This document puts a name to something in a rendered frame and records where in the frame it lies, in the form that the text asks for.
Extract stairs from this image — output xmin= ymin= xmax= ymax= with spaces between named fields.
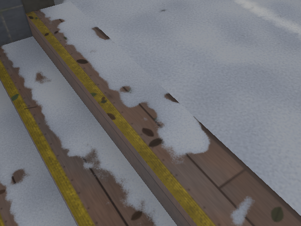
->
xmin=0 ymin=14 xmax=198 ymax=226

